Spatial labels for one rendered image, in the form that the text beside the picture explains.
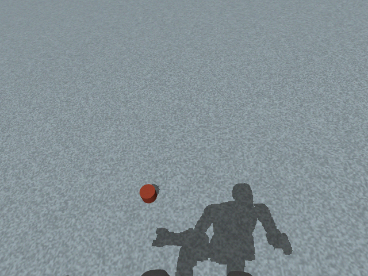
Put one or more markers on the tin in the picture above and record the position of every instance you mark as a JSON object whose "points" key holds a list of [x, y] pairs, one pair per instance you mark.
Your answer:
{"points": [[148, 193]]}

